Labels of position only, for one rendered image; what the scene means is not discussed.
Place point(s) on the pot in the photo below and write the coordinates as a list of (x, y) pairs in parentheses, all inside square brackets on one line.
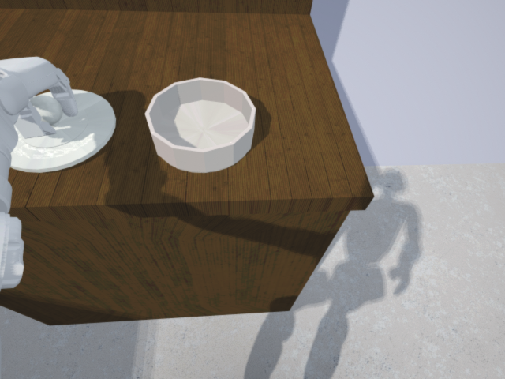
[(201, 125)]

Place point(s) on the robot left hand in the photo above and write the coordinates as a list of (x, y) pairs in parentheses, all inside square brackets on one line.
[(37, 74)]

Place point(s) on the robot left forearm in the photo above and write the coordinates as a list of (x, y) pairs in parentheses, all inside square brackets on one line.
[(13, 99)]

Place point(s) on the table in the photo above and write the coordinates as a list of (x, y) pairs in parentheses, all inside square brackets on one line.
[(123, 235)]

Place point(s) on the lid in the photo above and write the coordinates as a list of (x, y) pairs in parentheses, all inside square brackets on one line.
[(77, 138)]

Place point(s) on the knob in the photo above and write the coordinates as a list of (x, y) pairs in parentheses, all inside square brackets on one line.
[(49, 108)]

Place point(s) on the left robot upper arm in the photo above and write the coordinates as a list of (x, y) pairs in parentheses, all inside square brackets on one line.
[(11, 255)]

